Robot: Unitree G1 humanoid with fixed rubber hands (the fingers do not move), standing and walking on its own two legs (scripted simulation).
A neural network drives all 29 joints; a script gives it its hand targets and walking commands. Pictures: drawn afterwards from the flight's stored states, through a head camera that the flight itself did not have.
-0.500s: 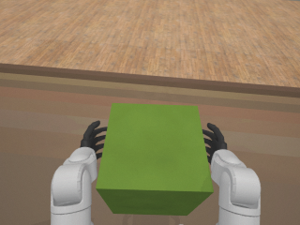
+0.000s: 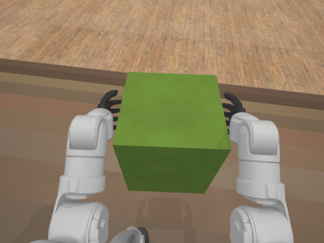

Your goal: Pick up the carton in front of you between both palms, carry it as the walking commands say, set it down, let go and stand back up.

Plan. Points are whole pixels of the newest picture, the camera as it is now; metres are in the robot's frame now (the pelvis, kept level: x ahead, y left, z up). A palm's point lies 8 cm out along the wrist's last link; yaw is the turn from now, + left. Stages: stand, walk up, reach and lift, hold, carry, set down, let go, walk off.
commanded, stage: carry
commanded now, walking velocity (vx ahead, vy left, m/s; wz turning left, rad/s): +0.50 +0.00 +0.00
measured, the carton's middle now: (168, 137) +0.36 +0.00 +0.05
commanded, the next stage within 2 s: none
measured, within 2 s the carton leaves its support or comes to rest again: neither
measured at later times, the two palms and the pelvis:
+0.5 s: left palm (134, 45) +0.70 +0.14 +0.10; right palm (221, 51) +0.69 -0.16 +0.10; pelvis +0.33 +0.00 -0.04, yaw +2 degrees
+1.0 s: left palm (149, 48) +1.01 +0.11 -0.09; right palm (206, 50) +1.03 -0.19 -0.10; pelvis +0.67 -0.06 -0.17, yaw -1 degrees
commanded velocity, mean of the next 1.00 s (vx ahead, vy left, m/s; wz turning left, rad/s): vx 0.50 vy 0.00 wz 0.00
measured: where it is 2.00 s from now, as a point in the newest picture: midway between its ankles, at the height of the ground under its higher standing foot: (176, 126)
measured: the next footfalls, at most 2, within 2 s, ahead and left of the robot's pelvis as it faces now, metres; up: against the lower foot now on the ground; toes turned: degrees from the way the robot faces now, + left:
left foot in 0.02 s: +0.20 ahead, +0.08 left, +0.00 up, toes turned +7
right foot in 0.56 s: +0.55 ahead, -0.06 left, -0.12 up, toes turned -2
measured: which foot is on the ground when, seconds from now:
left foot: up 0.00-0.00, down 0.02-0.58, up 0.60-1.00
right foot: down 0.00-0.04, up 0.06-0.54, down 0.56-1.00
